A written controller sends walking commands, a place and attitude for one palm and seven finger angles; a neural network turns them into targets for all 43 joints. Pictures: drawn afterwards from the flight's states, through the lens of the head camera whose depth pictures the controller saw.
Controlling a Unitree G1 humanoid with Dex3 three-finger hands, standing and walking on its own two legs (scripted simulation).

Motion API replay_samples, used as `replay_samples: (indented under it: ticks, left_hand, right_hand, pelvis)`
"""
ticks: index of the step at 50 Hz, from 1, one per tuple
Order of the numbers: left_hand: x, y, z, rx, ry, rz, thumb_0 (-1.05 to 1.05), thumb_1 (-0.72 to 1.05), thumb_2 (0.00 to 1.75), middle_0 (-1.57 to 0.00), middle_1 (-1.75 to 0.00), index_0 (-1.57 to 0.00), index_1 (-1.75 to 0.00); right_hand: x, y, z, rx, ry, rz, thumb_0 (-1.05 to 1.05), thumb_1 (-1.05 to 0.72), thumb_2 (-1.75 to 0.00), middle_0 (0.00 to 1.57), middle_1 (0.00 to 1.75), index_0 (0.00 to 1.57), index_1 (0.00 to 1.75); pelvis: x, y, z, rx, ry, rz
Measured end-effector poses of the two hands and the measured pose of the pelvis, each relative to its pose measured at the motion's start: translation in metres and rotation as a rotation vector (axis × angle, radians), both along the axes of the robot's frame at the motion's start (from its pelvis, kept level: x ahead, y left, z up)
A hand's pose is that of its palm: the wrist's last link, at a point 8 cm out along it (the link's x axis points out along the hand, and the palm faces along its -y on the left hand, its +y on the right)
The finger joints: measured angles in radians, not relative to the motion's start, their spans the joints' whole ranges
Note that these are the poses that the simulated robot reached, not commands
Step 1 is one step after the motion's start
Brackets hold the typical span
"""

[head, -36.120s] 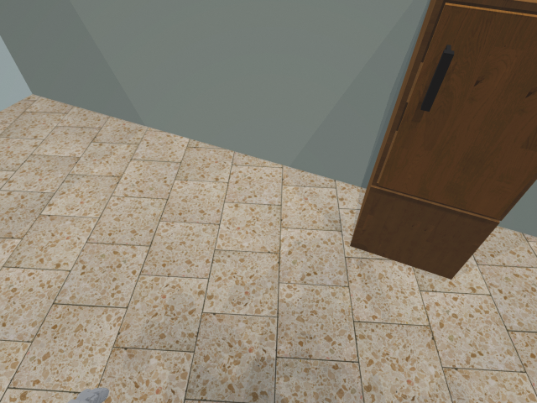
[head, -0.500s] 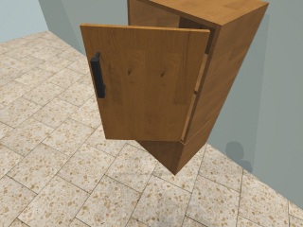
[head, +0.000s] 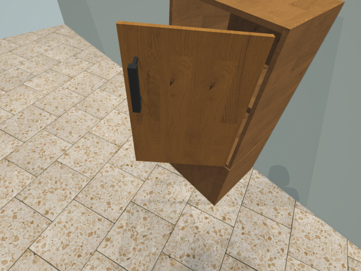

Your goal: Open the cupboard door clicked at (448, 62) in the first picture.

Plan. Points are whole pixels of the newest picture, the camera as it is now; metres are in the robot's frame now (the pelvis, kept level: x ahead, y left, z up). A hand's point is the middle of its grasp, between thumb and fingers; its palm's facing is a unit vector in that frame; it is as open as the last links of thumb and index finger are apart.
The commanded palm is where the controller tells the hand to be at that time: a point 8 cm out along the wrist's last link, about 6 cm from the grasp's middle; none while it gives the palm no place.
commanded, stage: come to a stop and stand still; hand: left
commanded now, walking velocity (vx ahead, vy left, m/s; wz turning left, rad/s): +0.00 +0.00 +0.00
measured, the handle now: (136, 85) +0.58 +0.18 +0.09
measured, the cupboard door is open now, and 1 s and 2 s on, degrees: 45 45 45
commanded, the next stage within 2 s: look again from close up in 0.14 s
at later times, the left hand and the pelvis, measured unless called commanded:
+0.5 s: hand out of the picture +0.02 +0.16 -0.18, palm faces +0.00 -0.99 -0.17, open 7.4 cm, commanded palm none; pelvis +0.01 -0.01 +0.00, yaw +0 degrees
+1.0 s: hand (111, 235) +0.20 +0.16 -0.03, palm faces +0.27 -0.95 -0.16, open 7.5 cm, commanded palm +0.13 +0.21 -0.05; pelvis +0.01 -0.04 -0.01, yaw +1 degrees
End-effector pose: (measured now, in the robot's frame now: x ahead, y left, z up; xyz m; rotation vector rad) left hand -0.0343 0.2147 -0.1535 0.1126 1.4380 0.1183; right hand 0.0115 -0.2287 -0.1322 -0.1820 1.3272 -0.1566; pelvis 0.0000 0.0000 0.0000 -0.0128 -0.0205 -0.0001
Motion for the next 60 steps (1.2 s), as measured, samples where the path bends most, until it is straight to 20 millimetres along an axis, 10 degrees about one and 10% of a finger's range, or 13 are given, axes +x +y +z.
replay_samples:
  ticks: [21,42,53,56,60]
  left_hand:
    - [0.046,-0.004,0.002,0.013,-0.069,-0.027,0.01,0.91,0.9,-0.2,-0.3,-0.2,-0.3]
    - [0.045,-0.022,0.004,0.02,-0.048,-0.029,0.01,0.91,0.9,-0.2,-0.3,-0.2,-0.3]
    - [0.237,-0.011,0.183,0.128,-1.326,0.018,0.02,0.82,0.85,-0.21,-0.37,-0.21,-0.36]
    - [0.244,-0.019,0.183,0.037,-1.499,-0.076,0.01,0.76,0.83,-0.21,-0.4,-0.21,-0.4]
    - [0.215,-0.023,0.131,-0.083,-1.359,-0.122,0.01,0.67,0.79,-0.22,-0.46,-0.22,-0.46]
  right_hand:
    - [0.01,-0.007,-0.001,0.002,0.007,-0.019,0.0,-0.92,-0.9,0.2,0.3,0.2,0.3]
    - [0.013,-0.022,-0.003,0.013,0.026,-0.02,0.0,-0.92,-0.9,0.2,0.3,0.2,0.3]
    - [0.117,-0.061,0.022,-0.023,-0.606,0.047,0.01,-0.91,-0.9,0.2,0.3,0.2,0.3]
    - [0.146,-0.076,0.032,-0.04,-0.715,0.076,0.01,-0.91,-0.9,0.2,0.3,0.2,0.3]
    - [0.177,-0.096,0.044,-0.079,-0.806,0.127,0.01,-0.91,-0.9,0.2,0.3,0.2,0.3]
  pelvis:
    - [0.013,-0.008,0.001,0.006,-0.004,-0.008]
    - [0.018,-0.024,0.002,0.006,-0.003,-0.009]
    - [0.007,-0.045,-0.02,0.025,0.073,0.016]
    - [0.002,-0.059,-0.035,0.029,0.125,0.0]
    - [0.001,-0.073,-0.052,0.027,0.163,0.004]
